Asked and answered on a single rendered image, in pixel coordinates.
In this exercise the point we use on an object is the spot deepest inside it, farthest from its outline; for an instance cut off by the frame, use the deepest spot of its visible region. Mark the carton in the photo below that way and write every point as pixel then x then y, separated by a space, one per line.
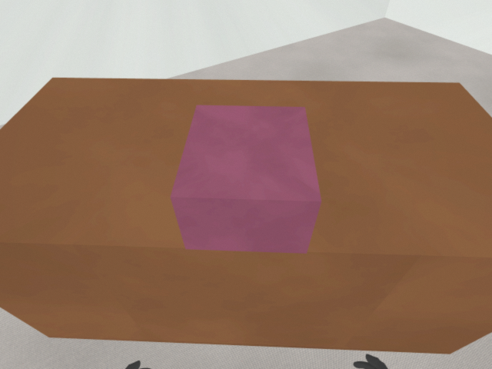
pixel 247 180

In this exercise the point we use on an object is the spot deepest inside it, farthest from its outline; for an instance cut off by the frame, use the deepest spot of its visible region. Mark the pedestal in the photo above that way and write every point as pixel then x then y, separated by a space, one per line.
pixel 400 258

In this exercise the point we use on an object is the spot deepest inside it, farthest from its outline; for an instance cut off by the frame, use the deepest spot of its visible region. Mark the robot right hand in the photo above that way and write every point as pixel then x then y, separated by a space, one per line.
pixel 372 363

